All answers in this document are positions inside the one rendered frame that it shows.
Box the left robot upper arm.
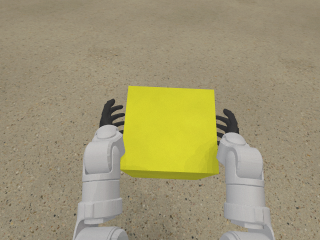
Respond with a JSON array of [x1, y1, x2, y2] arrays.
[[75, 226, 129, 240]]

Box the carton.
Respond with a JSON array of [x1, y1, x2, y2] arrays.
[[120, 86, 219, 180]]

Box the right robot hand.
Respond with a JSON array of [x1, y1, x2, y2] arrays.
[[215, 109, 239, 146]]

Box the left robot forearm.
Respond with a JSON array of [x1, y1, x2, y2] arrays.
[[72, 125, 126, 240]]

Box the left robot hand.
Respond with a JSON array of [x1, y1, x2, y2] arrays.
[[99, 98, 125, 134]]

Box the right robot forearm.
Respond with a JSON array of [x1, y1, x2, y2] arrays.
[[216, 132, 276, 240]]

